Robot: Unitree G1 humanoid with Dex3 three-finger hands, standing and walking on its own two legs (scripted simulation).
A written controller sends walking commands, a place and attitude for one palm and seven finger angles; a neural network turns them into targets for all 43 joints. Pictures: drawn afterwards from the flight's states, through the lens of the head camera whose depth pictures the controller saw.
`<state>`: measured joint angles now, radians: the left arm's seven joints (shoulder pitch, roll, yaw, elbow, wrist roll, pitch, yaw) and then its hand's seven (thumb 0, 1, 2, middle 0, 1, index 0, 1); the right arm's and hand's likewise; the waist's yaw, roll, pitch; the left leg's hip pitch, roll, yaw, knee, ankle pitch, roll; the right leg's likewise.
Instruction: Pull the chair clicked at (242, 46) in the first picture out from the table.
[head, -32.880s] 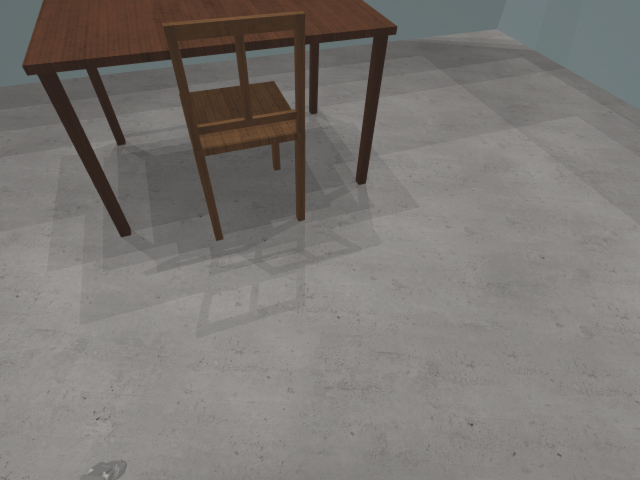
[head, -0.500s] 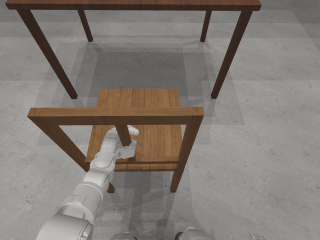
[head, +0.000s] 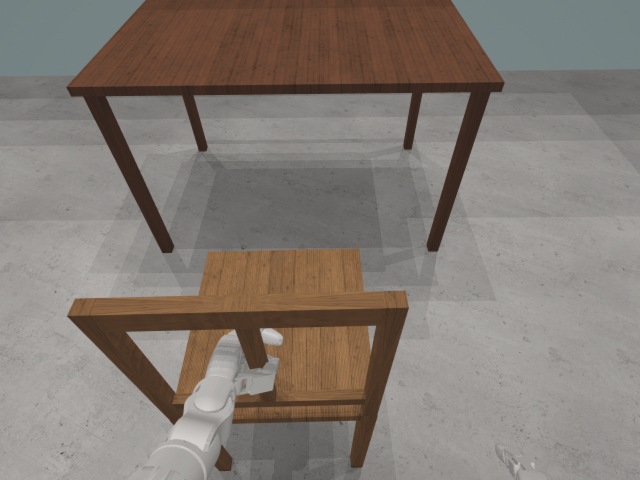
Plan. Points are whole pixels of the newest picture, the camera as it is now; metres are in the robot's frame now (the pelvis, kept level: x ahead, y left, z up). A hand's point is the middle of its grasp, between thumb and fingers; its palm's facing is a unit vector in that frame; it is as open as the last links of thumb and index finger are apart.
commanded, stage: stop walking, hand still on the chair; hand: left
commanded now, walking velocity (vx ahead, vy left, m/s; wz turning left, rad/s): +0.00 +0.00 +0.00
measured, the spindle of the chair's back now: (259, 364) +0.30 +0.11 -0.09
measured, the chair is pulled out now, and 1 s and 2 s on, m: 0.65 0.65 0.65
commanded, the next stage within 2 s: open the thumb and straighten the fingers in 0.26 s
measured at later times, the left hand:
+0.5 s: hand (262, 372) +0.28 +0.10 -0.07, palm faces -0.10 -0.99 -0.09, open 6.2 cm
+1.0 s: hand (252, 369) +0.29 +0.12 -0.08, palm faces -0.10 -0.99 -0.12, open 16.2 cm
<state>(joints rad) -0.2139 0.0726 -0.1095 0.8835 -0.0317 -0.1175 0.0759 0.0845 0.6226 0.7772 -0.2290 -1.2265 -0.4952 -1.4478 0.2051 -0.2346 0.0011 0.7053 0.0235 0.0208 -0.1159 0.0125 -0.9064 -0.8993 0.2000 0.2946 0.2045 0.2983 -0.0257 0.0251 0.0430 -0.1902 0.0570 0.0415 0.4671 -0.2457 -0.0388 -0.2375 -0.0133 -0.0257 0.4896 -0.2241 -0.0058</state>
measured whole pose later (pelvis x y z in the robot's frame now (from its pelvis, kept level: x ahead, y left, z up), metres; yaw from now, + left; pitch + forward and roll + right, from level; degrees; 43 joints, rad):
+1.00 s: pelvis +0.01 +0.01 -0.03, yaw +2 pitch +9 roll +1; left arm -0.02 0.12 -0.09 0.42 -0.04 0.10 0.01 -0.01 -0.52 0.21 -0.16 -0.46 -0.16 -0.47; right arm 0.24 -0.23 0.02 0.58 0.04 -0.03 -0.04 0.01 -0.91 -0.90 0.20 0.29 0.21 0.30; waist -0.05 0.03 -0.09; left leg -0.54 0.02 0.02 0.79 -0.40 -0.02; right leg -0.58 -0.06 -0.03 0.82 -0.39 0.01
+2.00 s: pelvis +0.02 +0.02 -0.06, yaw +4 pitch +11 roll -1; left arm 0.60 0.19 -0.15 -0.20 -0.02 0.18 -0.03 -0.02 -0.54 0.20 0.00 0.00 0.00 0.00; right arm 0.27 -0.22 0.02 0.44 0.04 -0.10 -0.10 0.02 -0.90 -0.90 0.20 0.30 0.21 0.30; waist -0.04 0.04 -0.15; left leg -0.67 0.02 -0.03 0.98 -0.50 -0.01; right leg -0.66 -0.07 -0.07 0.95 -0.47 0.02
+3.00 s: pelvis +0.03 +0.02 -0.02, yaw +4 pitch +0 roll -1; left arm 0.62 0.34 0.19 -0.48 -0.04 0.02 0.18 -0.01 0.09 0.51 -0.09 -0.13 -0.10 -0.13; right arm 0.23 -0.21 0.03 0.57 0.04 -0.11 -0.13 0.02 -0.90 -0.90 0.20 0.29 0.21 0.30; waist 0.05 0.07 -0.05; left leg -0.29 0.03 -0.03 0.70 -0.41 -0.02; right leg -0.28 -0.05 -0.08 0.66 -0.37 0.02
